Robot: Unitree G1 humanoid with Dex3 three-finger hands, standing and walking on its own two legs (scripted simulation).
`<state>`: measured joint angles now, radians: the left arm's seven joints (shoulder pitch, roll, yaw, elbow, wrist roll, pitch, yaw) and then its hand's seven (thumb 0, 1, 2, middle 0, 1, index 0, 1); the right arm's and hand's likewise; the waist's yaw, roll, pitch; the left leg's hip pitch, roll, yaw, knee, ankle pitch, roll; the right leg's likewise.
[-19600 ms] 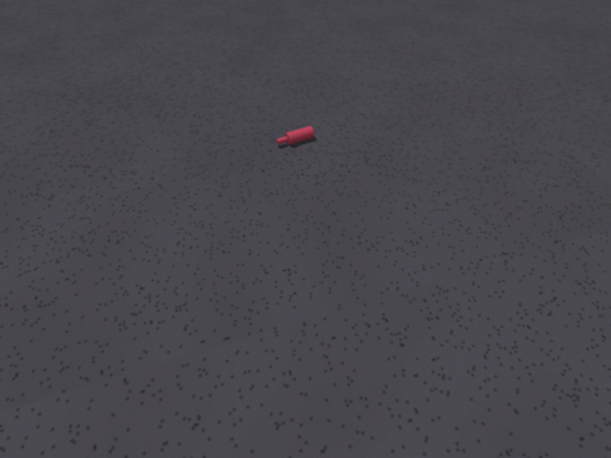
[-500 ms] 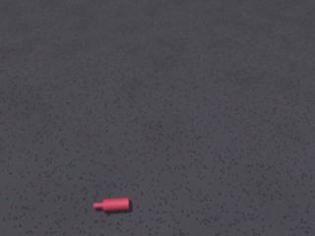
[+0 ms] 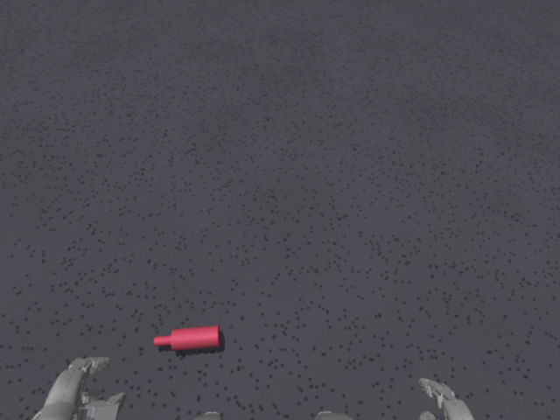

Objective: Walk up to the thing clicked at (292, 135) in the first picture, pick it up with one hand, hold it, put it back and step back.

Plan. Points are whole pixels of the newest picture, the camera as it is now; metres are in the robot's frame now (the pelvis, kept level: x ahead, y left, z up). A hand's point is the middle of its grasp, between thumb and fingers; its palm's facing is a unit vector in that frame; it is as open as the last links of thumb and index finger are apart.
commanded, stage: rise first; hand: left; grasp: from above
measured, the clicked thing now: (187, 338) +0.41 +0.26 -0.72
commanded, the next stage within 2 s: none
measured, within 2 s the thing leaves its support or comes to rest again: neither
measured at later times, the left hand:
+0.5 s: hand out of the picture +0.14 +0.27 -0.21, palm faces -0.15 -0.87 -0.46, open 14.1 cm
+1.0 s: hand (128, 404) +0.19 +0.29 -0.35, palm faces -0.41 -0.60 -0.68, open 14.2 cm
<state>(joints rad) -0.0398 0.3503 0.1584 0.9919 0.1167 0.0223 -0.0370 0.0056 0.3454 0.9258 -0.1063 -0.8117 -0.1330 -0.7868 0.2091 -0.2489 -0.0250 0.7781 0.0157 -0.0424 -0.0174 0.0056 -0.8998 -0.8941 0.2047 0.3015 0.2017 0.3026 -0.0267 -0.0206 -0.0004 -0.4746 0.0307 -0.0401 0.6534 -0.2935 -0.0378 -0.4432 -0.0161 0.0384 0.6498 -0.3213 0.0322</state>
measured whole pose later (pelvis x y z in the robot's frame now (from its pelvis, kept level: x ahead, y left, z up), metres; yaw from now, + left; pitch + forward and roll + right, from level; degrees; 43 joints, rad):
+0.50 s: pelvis +0.00 +0.01 -0.07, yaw +0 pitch +18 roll -2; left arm 0.24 0.32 0.15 0.48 0.26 0.18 0.00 0.00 -0.53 0.98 -0.06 -1.08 -0.07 -1.08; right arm 0.18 -0.23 -0.03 0.56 0.00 -0.12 -0.01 0.01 -0.88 -0.89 0.21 0.30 0.20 0.30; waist -0.03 0.00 -0.11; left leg -0.96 0.03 -0.07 1.17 -0.53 -0.03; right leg -0.90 0.00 0.03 1.13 -0.54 0.05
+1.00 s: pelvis -0.03 +0.01 -0.21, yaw -1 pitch +31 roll -3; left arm 0.01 0.44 0.13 0.58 0.58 -0.04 0.08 0.00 -0.54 0.96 -0.07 -1.07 -0.08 -1.06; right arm 0.08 -0.28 -0.05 0.58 -0.01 -0.18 0.04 0.01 -0.90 -0.89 0.21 0.30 0.20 0.30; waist -0.03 0.00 -0.19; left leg -1.58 0.01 -0.10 1.70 -0.66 -0.04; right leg -1.52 0.01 0.03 1.68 -0.70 0.06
